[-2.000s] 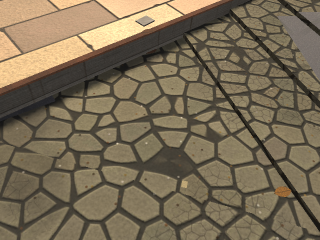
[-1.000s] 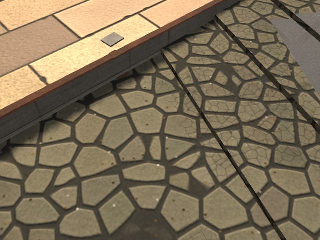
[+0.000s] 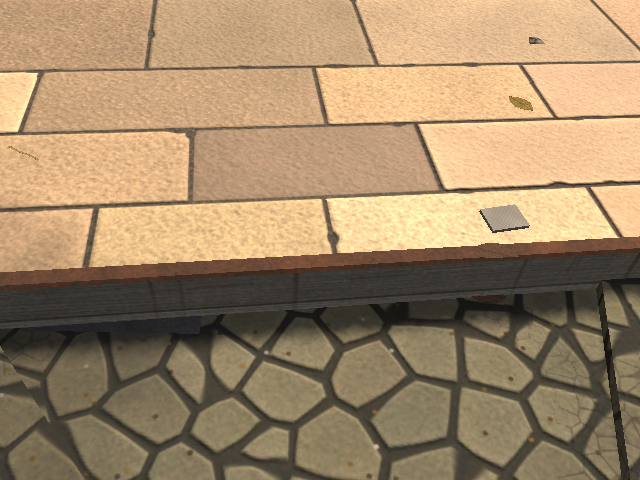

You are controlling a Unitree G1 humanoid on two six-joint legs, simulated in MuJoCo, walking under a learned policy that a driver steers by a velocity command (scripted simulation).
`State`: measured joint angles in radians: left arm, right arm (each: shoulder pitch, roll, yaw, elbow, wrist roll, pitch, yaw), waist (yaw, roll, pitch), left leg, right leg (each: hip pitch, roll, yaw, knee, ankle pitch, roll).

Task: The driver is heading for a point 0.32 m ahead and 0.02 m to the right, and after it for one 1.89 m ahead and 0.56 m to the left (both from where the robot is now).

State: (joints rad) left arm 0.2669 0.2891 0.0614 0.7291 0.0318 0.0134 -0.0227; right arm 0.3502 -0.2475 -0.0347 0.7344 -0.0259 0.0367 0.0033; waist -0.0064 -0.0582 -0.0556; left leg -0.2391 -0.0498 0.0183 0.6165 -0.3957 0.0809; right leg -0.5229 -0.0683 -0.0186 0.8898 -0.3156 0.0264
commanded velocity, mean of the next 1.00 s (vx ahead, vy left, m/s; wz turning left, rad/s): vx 0.19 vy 0.00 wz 0.27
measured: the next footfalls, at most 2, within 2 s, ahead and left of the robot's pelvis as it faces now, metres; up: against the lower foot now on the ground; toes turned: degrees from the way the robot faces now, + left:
right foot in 0.36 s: +0.31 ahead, -0.10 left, -0.04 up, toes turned +12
left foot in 0.78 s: +0.31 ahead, +0.11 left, -0.04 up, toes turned +12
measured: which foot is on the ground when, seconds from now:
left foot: down 0.00-0.38, up 0.40-0.76, down 0.78-1.00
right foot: up 0.00-0.34, down 0.36-1.00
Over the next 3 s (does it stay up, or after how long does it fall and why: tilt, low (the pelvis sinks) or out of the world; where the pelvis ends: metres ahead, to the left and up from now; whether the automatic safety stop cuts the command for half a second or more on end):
stays up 0.30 0.00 -0.03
